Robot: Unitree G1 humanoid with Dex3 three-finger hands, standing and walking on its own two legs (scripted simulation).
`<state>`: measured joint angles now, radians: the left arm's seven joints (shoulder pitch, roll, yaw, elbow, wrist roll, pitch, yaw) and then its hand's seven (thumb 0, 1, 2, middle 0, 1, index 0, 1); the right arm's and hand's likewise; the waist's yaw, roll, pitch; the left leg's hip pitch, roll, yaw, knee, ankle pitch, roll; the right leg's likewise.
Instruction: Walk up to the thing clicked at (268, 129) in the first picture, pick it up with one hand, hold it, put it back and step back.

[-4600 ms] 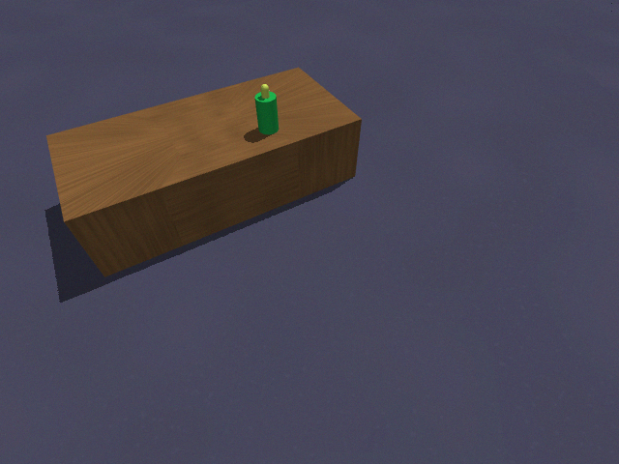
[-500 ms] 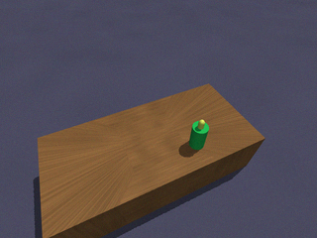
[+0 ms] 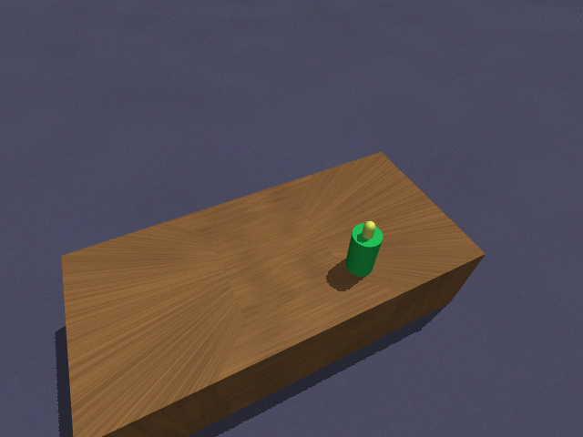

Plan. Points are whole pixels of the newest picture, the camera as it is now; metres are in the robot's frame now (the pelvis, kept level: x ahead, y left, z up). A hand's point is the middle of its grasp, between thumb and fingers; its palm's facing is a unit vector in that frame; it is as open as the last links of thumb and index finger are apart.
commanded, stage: walk up
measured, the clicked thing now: (364, 245) +0.67 -0.21 -0.35
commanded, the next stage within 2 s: stand in 0.34 s
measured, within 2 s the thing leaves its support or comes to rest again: neither
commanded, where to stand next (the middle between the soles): +0.04 -0.02 m, yaw +2 degrees
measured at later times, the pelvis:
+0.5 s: pelvis +0.00 +0.00 +0.00, yaw +0 degrees
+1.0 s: pelvis +0.00 +0.01 +0.00, yaw +0 degrees
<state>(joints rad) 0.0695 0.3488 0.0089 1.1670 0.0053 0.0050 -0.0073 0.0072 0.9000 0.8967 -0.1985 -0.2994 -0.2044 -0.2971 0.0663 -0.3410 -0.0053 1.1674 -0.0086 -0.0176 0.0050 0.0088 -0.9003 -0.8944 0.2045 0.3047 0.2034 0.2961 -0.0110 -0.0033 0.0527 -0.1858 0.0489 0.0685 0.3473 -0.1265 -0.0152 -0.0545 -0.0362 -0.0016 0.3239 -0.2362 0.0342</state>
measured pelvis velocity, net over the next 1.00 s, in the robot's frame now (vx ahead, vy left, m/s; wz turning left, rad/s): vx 0.00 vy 0.01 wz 0.00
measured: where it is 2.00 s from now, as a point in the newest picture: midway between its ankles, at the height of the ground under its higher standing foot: outside the picture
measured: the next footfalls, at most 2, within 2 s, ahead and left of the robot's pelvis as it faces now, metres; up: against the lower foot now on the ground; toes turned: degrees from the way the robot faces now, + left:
none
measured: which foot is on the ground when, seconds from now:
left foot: down 0.00-1.00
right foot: down 0.00-1.00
